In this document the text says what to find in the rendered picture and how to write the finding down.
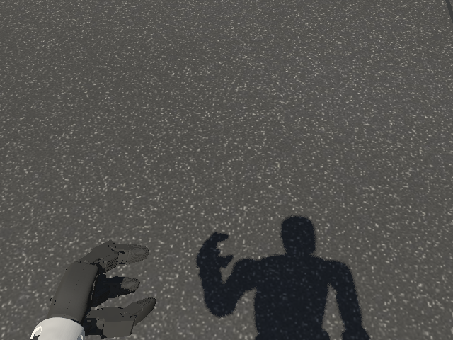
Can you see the left robot forearm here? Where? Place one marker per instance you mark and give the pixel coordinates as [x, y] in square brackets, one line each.
[58, 328]

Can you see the robot left hand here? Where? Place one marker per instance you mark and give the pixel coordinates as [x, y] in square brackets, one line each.
[82, 288]

